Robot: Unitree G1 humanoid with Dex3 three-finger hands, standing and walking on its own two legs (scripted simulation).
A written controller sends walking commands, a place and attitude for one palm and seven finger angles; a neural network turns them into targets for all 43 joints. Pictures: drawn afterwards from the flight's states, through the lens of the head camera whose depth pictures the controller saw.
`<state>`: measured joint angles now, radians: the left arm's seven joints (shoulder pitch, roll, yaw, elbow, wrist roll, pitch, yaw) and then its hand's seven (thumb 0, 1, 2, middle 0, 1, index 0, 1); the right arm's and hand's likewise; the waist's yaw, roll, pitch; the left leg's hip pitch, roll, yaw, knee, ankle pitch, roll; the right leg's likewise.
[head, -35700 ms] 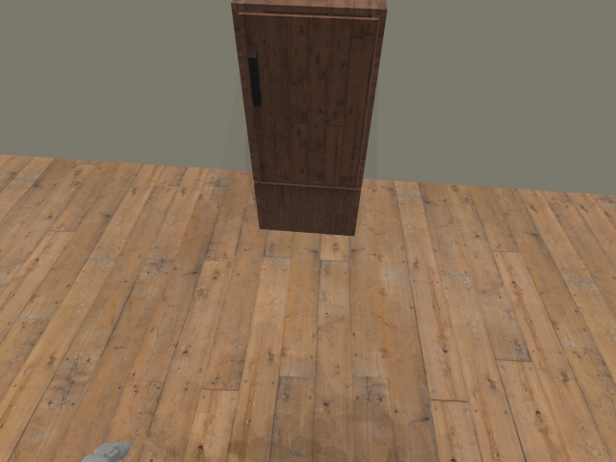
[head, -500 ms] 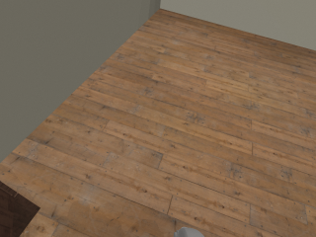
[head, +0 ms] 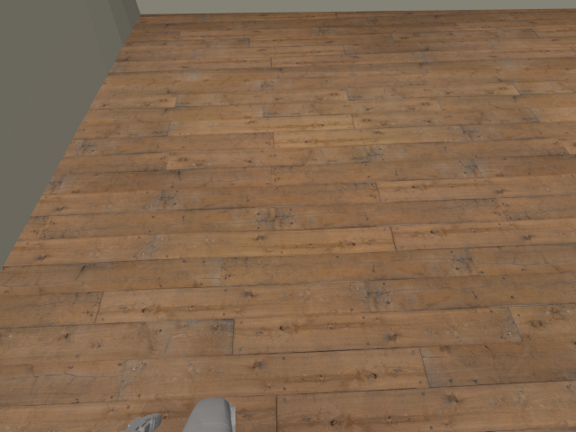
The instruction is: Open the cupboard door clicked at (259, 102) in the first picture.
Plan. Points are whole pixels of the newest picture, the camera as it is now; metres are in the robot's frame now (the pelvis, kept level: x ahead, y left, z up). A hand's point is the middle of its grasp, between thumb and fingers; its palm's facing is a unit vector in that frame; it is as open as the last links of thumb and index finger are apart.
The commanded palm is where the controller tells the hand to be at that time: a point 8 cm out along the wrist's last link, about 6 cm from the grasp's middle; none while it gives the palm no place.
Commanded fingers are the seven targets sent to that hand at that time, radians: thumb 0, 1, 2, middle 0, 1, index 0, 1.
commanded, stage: walk to a spot facing it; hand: left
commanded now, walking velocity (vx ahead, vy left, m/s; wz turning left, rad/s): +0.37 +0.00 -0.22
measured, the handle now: out of the picture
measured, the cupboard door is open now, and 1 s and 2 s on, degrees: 43 43 43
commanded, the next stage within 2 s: turn to face it in 0.62 s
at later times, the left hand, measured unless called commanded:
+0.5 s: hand (193, 416) +0.16 +0.16 -0.18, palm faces -0.02 -0.99 -0.13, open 7.3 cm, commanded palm none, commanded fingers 0.00 0.90 0.90 -0.20 -0.30 -0.20 -0.30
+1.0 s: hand (264, 193) +0.62 +0.07 -0.16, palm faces -0.17 -0.97 -0.18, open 7.3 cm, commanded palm none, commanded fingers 0.00 0.90 0.90 -0.20 -0.30 -0.20 -0.30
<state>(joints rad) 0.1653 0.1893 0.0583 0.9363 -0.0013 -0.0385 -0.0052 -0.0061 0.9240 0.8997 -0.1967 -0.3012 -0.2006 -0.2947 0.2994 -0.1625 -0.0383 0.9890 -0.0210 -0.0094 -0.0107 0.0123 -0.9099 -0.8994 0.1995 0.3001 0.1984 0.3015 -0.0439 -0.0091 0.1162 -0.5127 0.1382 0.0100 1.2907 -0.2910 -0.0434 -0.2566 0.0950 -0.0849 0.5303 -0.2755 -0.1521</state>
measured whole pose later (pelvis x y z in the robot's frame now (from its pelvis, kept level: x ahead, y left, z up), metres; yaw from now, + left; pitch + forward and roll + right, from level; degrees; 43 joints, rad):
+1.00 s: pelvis +0.46 -0.07 +0.00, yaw -7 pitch +0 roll +1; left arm 0.09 0.15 0.02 0.96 0.01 -0.06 0.02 0.00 0.92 0.90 -0.19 -0.30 -0.20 -0.29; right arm 0.46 -0.09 -0.01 1.15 0.00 0.00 -0.02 0.01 -0.91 -0.90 0.20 0.30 0.20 0.30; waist -0.06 0.00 0.10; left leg -0.31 0.03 0.05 1.16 -0.53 -0.01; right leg -0.36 -0.05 -0.18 0.61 -0.25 -0.07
